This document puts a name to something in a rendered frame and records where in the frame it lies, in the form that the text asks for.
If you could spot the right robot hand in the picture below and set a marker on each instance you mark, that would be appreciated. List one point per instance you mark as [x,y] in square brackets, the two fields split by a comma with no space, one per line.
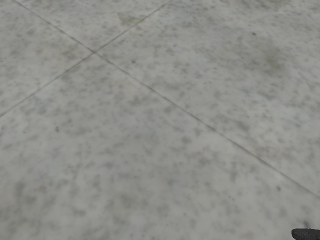
[305,234]

